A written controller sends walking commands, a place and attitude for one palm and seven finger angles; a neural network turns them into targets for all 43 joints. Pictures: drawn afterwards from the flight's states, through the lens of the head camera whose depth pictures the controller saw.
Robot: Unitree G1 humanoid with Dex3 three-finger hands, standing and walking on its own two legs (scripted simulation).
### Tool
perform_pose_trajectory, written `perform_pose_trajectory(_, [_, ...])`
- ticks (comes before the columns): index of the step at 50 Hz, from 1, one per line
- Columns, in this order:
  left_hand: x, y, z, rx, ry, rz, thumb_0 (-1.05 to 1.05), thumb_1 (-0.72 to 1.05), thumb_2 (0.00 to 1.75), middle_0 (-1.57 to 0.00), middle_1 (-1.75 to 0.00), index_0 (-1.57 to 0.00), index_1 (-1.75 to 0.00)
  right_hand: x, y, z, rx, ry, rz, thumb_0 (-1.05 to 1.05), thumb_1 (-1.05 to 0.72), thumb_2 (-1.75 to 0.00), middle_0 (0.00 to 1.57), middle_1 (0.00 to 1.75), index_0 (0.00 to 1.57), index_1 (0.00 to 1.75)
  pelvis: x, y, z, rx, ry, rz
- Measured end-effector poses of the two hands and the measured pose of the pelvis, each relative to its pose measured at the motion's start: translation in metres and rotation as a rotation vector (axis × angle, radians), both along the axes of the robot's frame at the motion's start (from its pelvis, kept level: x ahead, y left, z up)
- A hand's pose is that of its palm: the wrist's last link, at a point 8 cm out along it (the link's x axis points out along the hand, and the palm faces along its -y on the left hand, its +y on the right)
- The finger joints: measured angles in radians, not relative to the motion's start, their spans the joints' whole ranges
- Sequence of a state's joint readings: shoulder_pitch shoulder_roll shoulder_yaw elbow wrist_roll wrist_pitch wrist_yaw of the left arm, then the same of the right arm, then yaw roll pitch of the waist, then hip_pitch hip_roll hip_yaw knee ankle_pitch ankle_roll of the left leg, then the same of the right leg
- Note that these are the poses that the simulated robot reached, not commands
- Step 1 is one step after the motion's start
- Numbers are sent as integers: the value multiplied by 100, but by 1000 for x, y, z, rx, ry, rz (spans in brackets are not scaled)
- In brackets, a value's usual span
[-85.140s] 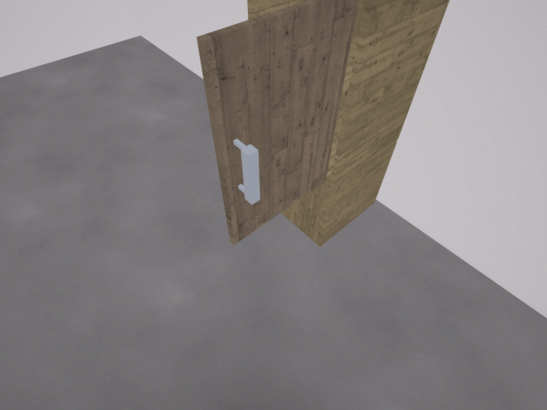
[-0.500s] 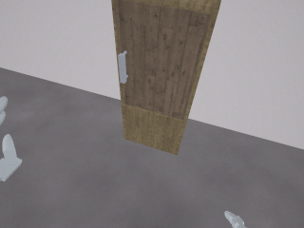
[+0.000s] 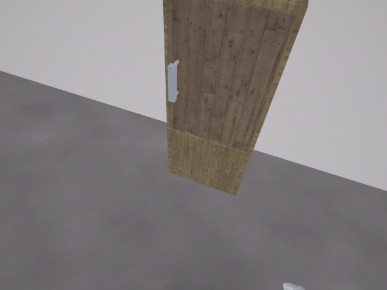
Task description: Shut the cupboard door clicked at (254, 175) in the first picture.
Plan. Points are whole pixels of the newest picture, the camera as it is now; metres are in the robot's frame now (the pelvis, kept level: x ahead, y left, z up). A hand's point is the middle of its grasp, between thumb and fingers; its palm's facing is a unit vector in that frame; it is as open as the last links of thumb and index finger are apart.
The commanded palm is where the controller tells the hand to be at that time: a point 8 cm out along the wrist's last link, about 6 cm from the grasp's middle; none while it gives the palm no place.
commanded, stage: let the arm hang, fingers relaxed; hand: left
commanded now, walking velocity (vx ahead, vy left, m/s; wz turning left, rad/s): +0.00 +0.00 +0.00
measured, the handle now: (174, 81) +0.86 +0.10 -0.05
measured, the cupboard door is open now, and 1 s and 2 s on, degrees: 0 0 0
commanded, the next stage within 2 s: look to check the result in 0.82 s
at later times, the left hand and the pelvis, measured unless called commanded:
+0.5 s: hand out of the picture -0.06 +0.20 -0.17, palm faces +0.00 -0.98 -0.20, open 7.4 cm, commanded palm none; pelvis +0.00 +0.02 +0.01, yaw -1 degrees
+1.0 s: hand out of the picture -0.03 +0.16 -0.17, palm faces +0.01 -0.99 -0.15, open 7.4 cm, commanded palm none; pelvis +0.00 +0.01 +0.01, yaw -2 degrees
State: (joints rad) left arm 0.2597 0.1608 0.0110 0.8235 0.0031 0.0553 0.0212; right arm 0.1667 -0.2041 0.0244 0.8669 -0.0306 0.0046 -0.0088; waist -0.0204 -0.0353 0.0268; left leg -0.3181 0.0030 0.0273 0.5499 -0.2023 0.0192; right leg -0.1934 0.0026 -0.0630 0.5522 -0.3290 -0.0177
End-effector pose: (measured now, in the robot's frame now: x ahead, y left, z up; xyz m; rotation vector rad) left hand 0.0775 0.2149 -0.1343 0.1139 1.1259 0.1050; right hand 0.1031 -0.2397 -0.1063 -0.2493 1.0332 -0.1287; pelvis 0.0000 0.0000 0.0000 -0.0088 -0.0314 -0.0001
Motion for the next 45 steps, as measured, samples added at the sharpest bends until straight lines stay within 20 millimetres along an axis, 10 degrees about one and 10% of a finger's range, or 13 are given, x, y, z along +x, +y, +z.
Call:
perform_pose_trajectory(16, [-142,42,3,61,434,58,0,93,90,-20,-30,-20,-29,-115,31,-25,51,358,-131,1,-91,-90,20,30,20,30,-1,20,11,-6,-5,-17])
perform_pose_trajectory(45, [-106,0,-7,-5,319,25,0,91,90,-20,-30,-20,-29,-136,47,-31,112,366,-183,0,-91,-90,20,30,20,30,-4,13,10,2,-3,-28])
